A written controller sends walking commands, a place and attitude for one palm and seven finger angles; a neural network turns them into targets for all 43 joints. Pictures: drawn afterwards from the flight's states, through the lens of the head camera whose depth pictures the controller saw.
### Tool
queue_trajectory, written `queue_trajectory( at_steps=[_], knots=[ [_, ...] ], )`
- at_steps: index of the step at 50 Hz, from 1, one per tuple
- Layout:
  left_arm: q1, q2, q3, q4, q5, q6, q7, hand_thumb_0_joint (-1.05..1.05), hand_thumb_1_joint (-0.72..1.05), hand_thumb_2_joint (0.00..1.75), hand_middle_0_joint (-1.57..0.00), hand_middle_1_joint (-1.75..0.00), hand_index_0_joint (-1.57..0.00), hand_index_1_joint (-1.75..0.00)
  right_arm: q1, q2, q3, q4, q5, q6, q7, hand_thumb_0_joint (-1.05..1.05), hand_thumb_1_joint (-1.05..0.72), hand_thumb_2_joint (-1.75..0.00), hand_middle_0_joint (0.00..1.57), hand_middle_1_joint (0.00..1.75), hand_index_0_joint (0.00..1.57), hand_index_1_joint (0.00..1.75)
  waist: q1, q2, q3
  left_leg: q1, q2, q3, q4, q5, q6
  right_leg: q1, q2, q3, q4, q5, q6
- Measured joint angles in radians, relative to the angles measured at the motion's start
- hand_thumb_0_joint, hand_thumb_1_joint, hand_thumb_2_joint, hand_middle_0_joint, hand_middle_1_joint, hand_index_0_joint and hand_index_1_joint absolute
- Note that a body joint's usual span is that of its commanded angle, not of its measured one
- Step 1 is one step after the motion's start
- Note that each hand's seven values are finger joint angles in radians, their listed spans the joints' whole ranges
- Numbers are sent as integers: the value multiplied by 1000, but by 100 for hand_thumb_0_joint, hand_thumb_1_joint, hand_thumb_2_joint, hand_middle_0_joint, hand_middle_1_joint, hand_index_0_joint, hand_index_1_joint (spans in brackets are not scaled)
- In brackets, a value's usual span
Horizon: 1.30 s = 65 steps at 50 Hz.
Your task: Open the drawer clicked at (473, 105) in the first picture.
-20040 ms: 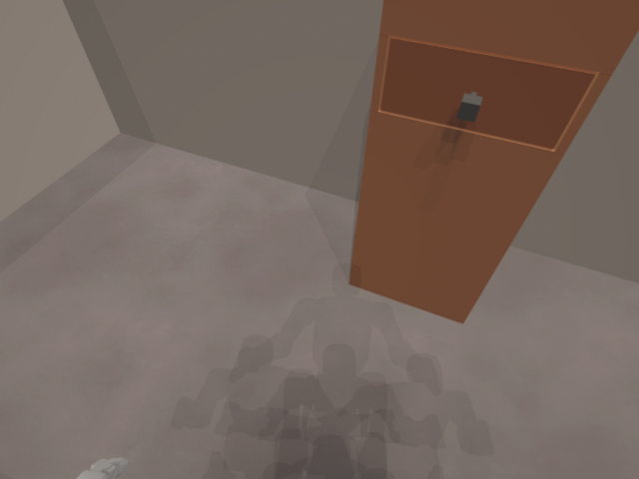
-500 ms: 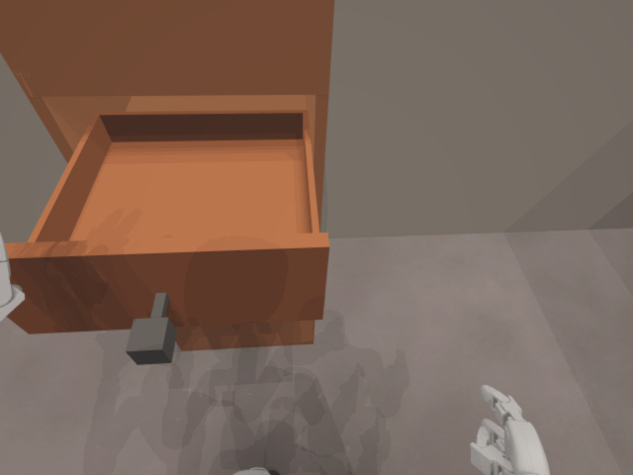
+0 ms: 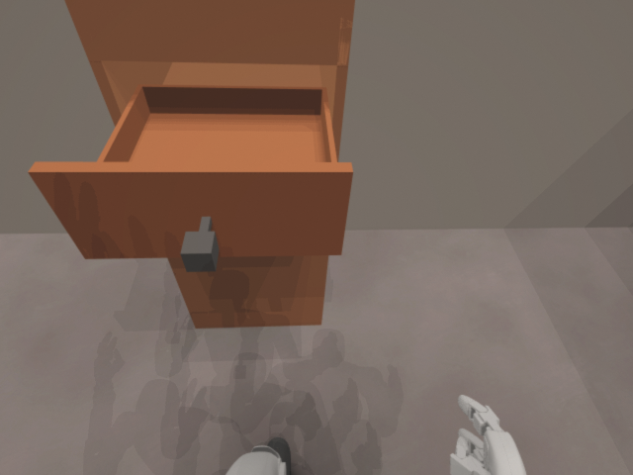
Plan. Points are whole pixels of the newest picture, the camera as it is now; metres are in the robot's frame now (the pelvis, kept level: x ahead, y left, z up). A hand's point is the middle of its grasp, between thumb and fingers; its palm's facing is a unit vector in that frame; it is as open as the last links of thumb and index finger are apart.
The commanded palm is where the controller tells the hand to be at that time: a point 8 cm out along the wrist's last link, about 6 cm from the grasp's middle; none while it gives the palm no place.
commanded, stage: stop stepping back and stand still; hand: left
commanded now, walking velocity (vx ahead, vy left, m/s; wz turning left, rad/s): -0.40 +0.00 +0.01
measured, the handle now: (202, 240) +0.38 +0.17 +0.09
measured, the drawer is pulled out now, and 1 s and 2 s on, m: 0.29 0.29 0.29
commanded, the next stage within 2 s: let the arm hang, fingers relaxed in 0.92 s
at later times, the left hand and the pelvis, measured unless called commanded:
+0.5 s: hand out of the picture +0.10 +0.24 +0.28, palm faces +0.43 -0.77 -0.47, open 7.4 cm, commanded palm +0.04 +0.30 +0.28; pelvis -0.10 +0.02 +0.02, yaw -2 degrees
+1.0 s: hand out of the picture +0.12 +0.24 +0.27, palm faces +0.41 -0.77 -0.49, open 7.4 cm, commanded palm none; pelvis -0.09 +0.03 +0.02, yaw -2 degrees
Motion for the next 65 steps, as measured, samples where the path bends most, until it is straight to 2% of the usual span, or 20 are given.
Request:
queue_trajectory(
  at_steps=[1,2,4,6,9,11,15,19,22,24,26,30,36,41,51,53,55,58,63,65],
  knots=[
    [12,7,7,-13,-3,-2,-4,1,89,90,-21,-31,-21,-30,-6,2,5,-3,3,0,4,2,-90,-90,20,30,20,30,15,-25,-5,-36,-15,18,47,-89,-27,31,-24,16,-122,56,-23],
    [16,-10,-7,-23,1,-12,-11,1,89,90,-21,-31,-21,-30,-21,-9,7,9,2,1,5,2,-90,-90,20,30,20,30,25,-17,11,-71,-24,-2,178,-210,-55,22,-27,18,-129,134,-21],
    [33,-39,-52,-39,16,-18,-32,1,89,90,-21,-31,-21,-30,-24,-24,9,47,-2,12,6,2,-90,-90,20,30,20,30,32,-10,15,-117,-60,-34,492,-345,-76,21,-38,13,-129,180,7],
    [63,-48,-62,-50,27,-19,-43,0,88,90,-21,-31,-22,-30,-11,-16,17,64,-2,31,-4,2,-90,-90,20,30,20,30,43,-46,2,-74,-73,-16,606,-386,-76,32,-62,31,-173,209,28],
    [87,-44,-42,-38,38,-14,-28,0,88,90,-21,-31,-22,-30,18,-8,36,31,-4,31,-29,2,-90,-90,20,30,20,30,42,-92,-17,124,-52,8,317,-355,-50,30,-88,55,-232,259,44],
    [68,-49,-43,-28,38,-8,-13,0,88,90,-21,-31,-22,-30,34,-36,30,-8,-7,6,-37,2,-90,-90,20,30,20,30,22,-56,-24,240,-17,-17,82,-245,-26,5,-75,32,-219,265,57],
    [22,-52,-39,5,34,11,-8,0,88,90,-21,-31,-22,-30,1,-17,14,0,-8,-10,-25,2,-90,-90,20,30,20,30,12,-89,11,248,-42,3,33,-198,0,-42,-64,73,-104,149,59],
    [94,-67,-52,-22,40,33,-4,1,89,90,-21,-31,-21,-30,12,2,24,-17,-8,-17,1,2,-90,-90,20,30,20,30,-9,-72,-11,264,-26,5,-56,-135,-2,-33,-35,34,-75,145,53],
    [148,-54,-67,-43,41,44,-8,1,89,90,-21,-30,-21,-30,24,8,35,-24,-11,-2,1,2,-90,-90,20,30,20,30,-11,-62,-33,250,-19,10,-71,-139,-9,48,-29,-20,-208,136,35],
    [159,-31,-61,-47,44,50,-11,1,89,90,-21,-31,-21,-30,26,7,37,-31,-14,14,-2,2,-90,-90,20,30,20,30,-5,-68,-44,207,-28,22,-24,-193,-14,105,-31,-22,-325,156,0],
    [145,-28,-68,-44,42,50,-19,1,89,90,-21,-31,-21,-30,13,-10,30,-16,-14,32,-6,2,-90,-90,20,30,20,30,8,-41,-26,152,-16,10,116,-286,-22,96,-17,-29,-332,280,-37],
    [128,-47,-78,-9,38,27,-19,1,88,90,-21,-31,-22,-30,39,-33,16,36,-6,57,-13,2,-90,-90,20,30,20,30,19,-38,-43,105,-23,6,359,-328,-28,109,-23,-23,-329,275,-38],
    [91,-86,-87,49,40,22,3,0,88,90,-21,-31,-22,-30,94,-74,2,38,-6,44,-41,2,-90,-90,20,30,20,30,1,-33,-53,280,5,37,41,-284,3,114,-39,-38,-287,236,-19],
    [97,-86,-76,33,45,21,-1,1,89,90,-21,-31,-21,-30,64,-62,-7,32,-3,25,-37,2,-91,-90,20,30,20,30,-5,-53,-19,280,-6,57,55,-241,-24,94,-59,-20,-226,200,0],
    [165,-43,-69,-4,37,0,-18,1,88,90,-21,-31,-22,-30,4,-21,16,-2,9,24,-5,2,-90,-90,20,30,20,30,-8,-21,9,283,17,55,27,-233,-36,120,-32,-19,-311,243,-13],
    [94,-45,-169,155,71,-3,-53,0,89,90,-21,-30,-21,-30,-12,-48,5,47,14,-6,19,2,-90,-90,20,30,20,30,8,1,-14,249,5,51,53,-224,-28,76,-47,-26,-258,240,-1],
    [5,-89,-295,422,98,80,-101,-1,89,90,-20,-30,-21,-30,-38,-88,-3,104,1,14,31,1,-90,-90,20,30,20,30,20,33,-49,221,-10,52,78,-248,-18,24,-65,-25,-179,207,9],
    [-96,-192,-418,884,119,223,-140,-1,90,90,-19,-30,-20,-30,-75,-115,0,167,-21,72,25,1,-90,-90,20,30,20,30,11,57,-62,187,-32,54,129,-264,-10,-5,-87,-16,-123,150,2],
    [-91,-334,-553,1413,128,315,-163,0,91,90,-19,-30,-20,-29,-50,-79,-5,223,-36,141,12,1,-91,-90,20,30,20,30,-14,15,14,211,-33,6,218,-381,-16,38,-73,-33,-128,160,-10],
    [-60,-373,-556,1535,117,314,-146,0,94,90,-20,-30,-20,-30,-17,-59,-7,251,-35,151,6,1,-91,-90,20,30,20,30,-13,-11,46,248,-21,-10,170,-306,-19,58,-57,-46,-143,165,-12]
  ],
)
